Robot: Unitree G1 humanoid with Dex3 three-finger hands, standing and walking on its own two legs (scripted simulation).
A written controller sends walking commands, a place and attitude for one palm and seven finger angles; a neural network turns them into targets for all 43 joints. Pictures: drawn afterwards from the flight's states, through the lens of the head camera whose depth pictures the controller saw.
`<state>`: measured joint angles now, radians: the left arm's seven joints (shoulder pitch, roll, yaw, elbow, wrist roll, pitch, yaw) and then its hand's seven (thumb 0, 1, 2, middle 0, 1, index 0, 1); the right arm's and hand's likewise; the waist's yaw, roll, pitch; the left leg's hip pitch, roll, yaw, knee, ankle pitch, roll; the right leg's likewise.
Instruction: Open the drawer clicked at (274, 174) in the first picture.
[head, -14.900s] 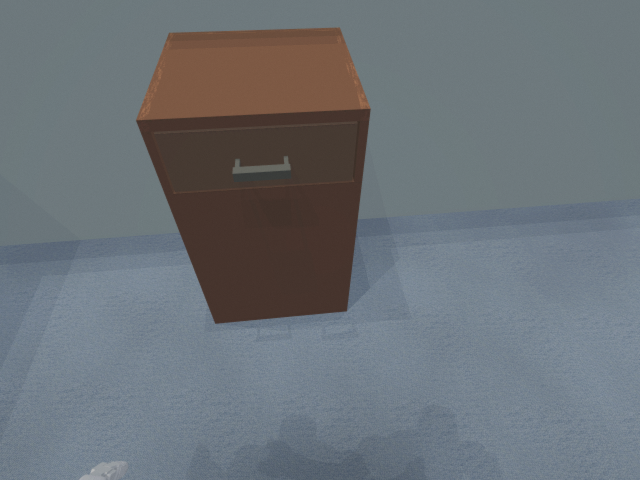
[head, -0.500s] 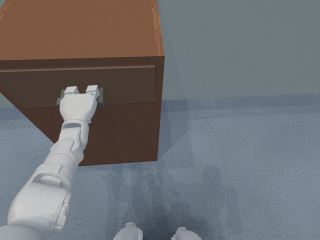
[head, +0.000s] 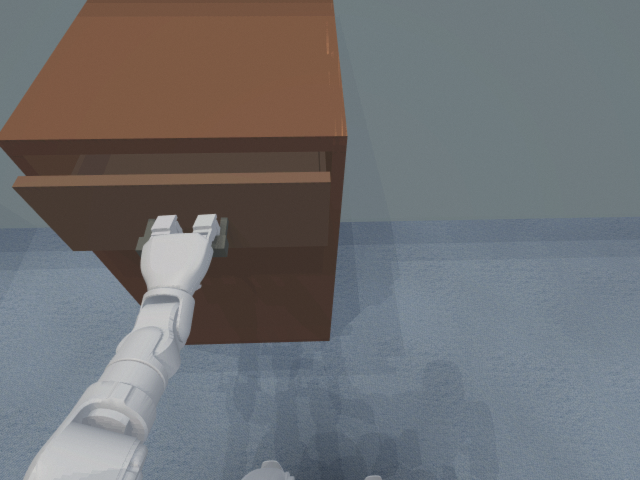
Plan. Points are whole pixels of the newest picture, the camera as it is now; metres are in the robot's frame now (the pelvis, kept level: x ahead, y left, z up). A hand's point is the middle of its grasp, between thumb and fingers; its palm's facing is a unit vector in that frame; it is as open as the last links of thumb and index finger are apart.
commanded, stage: pull the drawer open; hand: left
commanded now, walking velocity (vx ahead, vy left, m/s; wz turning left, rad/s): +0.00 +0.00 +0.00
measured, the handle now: (185, 235) +0.46 +0.21 -0.01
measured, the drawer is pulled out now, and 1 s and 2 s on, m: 0.06 0.18 0.30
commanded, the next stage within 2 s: none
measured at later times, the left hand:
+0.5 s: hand (185, 316) +0.34 +0.19 -0.03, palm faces -0.01 -0.06 -1.00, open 5.9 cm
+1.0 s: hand (178, 361) +0.28 +0.19 -0.03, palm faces +0.00 -0.07 -1.00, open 5.9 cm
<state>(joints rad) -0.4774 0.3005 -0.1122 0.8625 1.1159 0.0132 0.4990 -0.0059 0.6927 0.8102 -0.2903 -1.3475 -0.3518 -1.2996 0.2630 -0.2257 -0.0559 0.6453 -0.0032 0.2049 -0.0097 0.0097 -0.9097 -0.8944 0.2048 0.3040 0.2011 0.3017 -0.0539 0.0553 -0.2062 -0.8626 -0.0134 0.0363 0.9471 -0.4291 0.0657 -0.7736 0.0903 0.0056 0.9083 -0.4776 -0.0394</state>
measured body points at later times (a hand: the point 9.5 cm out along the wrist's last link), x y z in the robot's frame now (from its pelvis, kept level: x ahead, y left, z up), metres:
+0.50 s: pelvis +0.00 +0.00 +0.00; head +0.05 -0.01 +0.45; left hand +0.33 +0.19 +0.02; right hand +0.12 -0.25 -0.12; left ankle +0.01 +0.08 -0.68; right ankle -0.03 -0.10 -0.68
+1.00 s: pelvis -0.01 -0.01 +0.00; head +0.03 -0.03 +0.45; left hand +0.27 +0.19 +0.02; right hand +0.16 -0.25 -0.12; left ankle +0.01 +0.08 -0.68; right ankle -0.03 -0.10 -0.68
